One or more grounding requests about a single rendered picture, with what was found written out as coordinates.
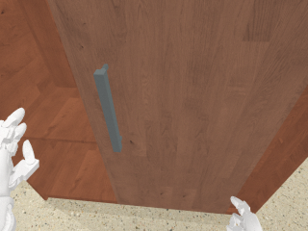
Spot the robot left hand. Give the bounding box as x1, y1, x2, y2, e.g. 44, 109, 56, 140
0, 108, 39, 196

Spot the robot left forearm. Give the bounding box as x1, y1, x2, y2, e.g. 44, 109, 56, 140
0, 195, 16, 231

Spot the robot right hand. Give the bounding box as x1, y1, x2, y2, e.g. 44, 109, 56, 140
226, 196, 263, 231

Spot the wardrobe door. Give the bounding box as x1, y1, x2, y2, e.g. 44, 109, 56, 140
229, 85, 308, 209
47, 0, 308, 215

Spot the handle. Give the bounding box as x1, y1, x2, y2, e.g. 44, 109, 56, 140
93, 64, 122, 152
278, 107, 308, 155

